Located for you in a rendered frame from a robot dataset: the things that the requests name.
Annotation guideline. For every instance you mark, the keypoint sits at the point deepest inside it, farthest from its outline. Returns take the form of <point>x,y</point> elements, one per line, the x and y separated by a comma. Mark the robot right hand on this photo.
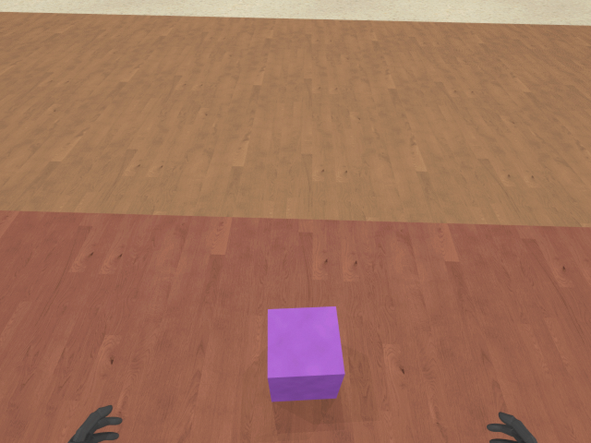
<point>514,428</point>

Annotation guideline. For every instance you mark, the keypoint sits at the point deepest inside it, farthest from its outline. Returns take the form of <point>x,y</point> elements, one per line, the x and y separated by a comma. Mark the robot left hand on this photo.
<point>96,421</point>

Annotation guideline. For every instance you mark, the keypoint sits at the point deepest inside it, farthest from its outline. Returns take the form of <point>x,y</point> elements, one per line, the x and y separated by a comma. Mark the carton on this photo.
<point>305,359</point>

